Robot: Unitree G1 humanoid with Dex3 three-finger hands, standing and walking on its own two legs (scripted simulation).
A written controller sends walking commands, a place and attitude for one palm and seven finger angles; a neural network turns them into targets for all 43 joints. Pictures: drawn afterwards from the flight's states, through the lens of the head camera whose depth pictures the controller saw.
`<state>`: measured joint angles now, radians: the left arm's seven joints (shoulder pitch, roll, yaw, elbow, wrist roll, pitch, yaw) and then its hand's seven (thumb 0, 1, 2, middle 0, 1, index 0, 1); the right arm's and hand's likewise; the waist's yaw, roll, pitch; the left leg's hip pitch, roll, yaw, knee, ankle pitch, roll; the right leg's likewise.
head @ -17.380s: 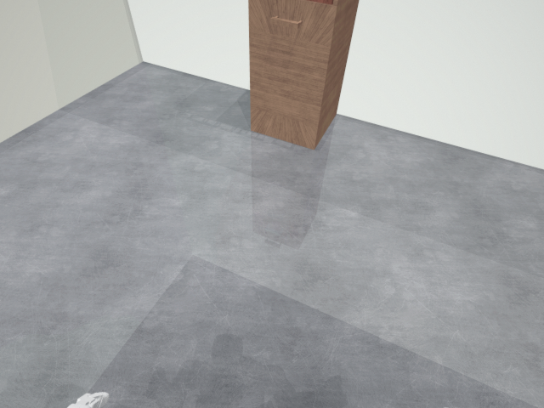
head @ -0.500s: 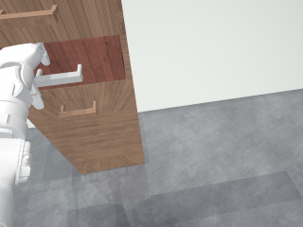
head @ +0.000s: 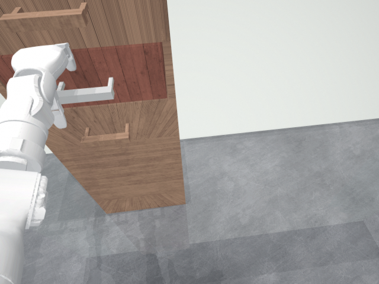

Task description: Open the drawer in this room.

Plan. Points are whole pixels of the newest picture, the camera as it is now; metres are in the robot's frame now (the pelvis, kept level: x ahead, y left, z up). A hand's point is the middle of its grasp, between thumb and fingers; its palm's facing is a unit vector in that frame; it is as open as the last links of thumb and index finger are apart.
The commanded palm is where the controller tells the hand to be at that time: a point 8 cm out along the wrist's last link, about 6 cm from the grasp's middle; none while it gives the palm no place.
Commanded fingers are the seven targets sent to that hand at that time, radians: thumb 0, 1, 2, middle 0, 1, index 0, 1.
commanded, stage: lift the fingers back up to retry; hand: left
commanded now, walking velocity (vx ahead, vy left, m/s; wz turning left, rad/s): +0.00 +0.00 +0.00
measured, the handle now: (85, 89) +0.55 +0.24 +0.11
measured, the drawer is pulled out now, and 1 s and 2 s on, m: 0.00 0.00 0.00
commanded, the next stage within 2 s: re-aim the fingers above the handle in 0.56 s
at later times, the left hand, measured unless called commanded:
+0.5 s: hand (61, 87) +0.48 +0.25 +0.17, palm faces -0.05 -0.01 -1.00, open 13.8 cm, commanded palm +0.47 +0.26 +0.22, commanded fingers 0.00 -0.50 0.30 -0.30 -1.20 -0.30 -1.20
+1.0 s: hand (64, 85) +0.49 +0.25 +0.17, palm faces -0.01 -0.03 -1.00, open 13.8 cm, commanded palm +0.47 +0.26 +0.22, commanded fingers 0.00 -0.50 0.30 -0.30 -1.20 -0.30 -1.20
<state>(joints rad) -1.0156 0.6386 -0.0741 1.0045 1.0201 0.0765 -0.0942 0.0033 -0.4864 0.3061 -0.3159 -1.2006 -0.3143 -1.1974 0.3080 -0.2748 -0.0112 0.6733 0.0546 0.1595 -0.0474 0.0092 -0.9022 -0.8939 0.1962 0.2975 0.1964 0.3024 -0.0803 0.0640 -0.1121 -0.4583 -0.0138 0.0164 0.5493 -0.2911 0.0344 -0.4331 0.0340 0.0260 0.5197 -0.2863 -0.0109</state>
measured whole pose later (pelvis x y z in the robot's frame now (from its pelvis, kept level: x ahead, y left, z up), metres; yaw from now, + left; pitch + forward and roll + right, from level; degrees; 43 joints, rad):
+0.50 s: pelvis +0.00 +0.00 +0.00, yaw +1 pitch +11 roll -1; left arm -1.00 0.62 -0.08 0.95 1.00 0.00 -0.10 0.00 -0.49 0.31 -0.32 -1.20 -0.32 -1.20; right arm 0.32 -0.27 -0.02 0.69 0.05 0.16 -0.05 0.01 -0.90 -0.89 0.20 0.30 0.20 0.30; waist -0.08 0.05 -0.11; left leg -0.46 -0.02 0.00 0.57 -0.30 0.03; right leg -0.43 0.03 0.01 0.53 -0.30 -0.01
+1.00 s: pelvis +0.00 +0.00 +0.00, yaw +1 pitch +11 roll -1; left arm -1.01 0.62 -0.07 0.94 0.99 -0.05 -0.07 0.00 -0.49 0.31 -0.32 -1.20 -0.32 -1.20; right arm 0.32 -0.27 -0.02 0.70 0.05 0.14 -0.05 0.01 -0.90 -0.89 0.20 0.30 0.20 0.30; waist -0.08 0.04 -0.11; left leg -0.48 -0.02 0.00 0.59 -0.31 0.03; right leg -0.44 0.03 0.01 0.55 -0.30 -0.01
